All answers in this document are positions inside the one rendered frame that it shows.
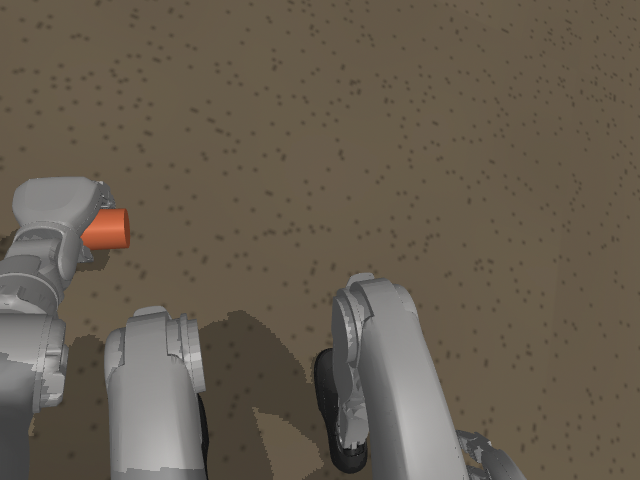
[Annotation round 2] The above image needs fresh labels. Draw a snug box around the right robot hand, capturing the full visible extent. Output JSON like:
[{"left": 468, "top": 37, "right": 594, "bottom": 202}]
[{"left": 455, "top": 430, "right": 527, "bottom": 480}]

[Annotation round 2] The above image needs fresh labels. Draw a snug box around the left robot arm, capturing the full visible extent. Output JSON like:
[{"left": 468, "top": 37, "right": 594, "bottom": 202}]
[{"left": 0, "top": 221, "right": 81, "bottom": 480}]

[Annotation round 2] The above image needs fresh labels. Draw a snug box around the can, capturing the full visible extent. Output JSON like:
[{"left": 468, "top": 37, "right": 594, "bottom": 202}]
[{"left": 80, "top": 208, "right": 130, "bottom": 250}]

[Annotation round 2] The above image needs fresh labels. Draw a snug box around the left robot hand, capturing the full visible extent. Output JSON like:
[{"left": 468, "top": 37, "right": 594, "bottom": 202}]
[{"left": 12, "top": 176, "right": 116, "bottom": 263}]

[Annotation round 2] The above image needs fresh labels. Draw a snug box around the right robot foot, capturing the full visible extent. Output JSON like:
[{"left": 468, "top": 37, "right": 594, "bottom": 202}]
[{"left": 314, "top": 348, "right": 368, "bottom": 474}]

